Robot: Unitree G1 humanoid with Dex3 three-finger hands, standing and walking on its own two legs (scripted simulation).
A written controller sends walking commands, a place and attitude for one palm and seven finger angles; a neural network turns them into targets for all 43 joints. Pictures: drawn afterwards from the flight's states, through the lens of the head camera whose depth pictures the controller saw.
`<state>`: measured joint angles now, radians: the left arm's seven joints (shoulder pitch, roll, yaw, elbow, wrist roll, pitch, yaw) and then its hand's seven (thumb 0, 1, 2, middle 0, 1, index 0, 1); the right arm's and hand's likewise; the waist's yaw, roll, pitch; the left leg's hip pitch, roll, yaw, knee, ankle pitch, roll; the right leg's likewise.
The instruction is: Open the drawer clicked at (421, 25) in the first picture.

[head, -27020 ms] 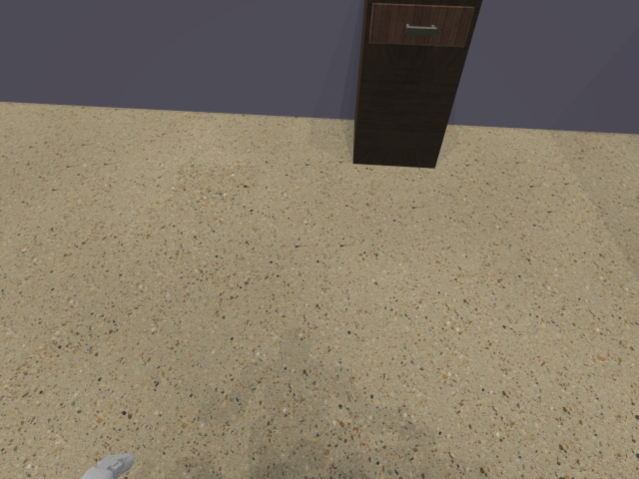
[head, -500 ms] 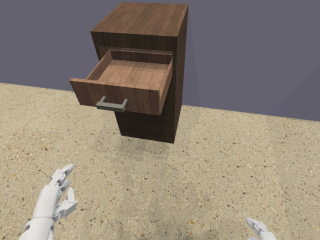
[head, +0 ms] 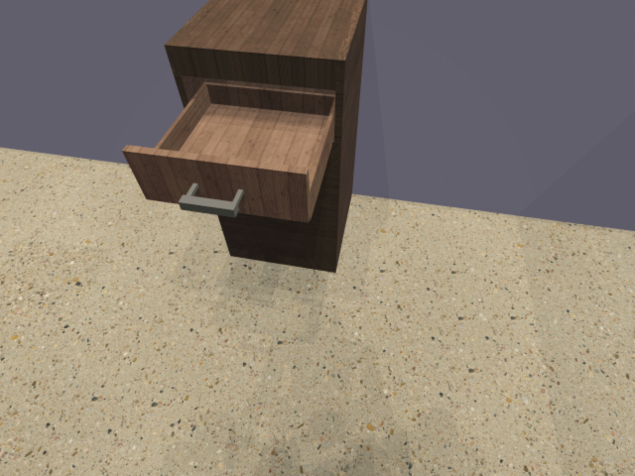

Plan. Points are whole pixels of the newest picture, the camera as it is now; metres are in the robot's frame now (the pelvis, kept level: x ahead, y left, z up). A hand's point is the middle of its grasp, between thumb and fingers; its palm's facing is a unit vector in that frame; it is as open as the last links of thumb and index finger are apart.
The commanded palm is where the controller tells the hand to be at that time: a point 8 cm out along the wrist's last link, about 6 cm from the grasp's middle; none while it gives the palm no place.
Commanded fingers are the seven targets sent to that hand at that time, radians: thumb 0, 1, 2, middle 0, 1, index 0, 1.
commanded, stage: let the arm hang, fingers relaxed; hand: left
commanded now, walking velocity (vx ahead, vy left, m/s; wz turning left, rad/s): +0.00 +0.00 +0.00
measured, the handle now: (212, 198) +0.62 +0.26 -0.08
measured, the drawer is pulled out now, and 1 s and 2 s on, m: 0.30 0.30 0.30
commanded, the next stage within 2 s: look to check the result in 0.46 s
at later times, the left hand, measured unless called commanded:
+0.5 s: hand out of the picture +0.04 +0.18 -0.17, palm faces -0.01 -0.97 -0.22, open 7.3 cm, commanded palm none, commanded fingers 0.00 0.90 0.90 -0.20 -0.30 -0.20 -0.30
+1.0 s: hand out of the picture +0.05 +0.17 -0.17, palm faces -0.01 -0.97 -0.24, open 7.3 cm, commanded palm none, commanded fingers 0.00 0.90 0.90 -0.20 -0.30 -0.20 -0.30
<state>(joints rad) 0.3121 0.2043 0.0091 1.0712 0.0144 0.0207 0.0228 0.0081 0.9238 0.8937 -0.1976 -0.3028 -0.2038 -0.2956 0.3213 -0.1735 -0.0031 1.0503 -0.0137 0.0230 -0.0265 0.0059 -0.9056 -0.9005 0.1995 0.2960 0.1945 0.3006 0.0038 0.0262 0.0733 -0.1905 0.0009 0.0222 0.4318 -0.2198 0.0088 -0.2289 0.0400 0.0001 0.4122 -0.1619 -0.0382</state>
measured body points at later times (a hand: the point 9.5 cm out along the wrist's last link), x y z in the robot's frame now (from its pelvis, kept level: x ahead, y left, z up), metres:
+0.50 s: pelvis +0.01 +0.00 +0.00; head +0.03 -0.01 +0.45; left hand +0.04 +0.23 -0.15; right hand -0.01 -0.22 -0.16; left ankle +0.01 +0.11 -0.74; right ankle +0.04 -0.10 -0.74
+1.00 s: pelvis +0.02 -0.02 +0.00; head +0.05 -0.03 +0.45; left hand +0.05 +0.22 -0.15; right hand +0.02 -0.24 -0.16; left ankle +0.01 +0.11 -0.74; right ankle +0.04 -0.10 -0.74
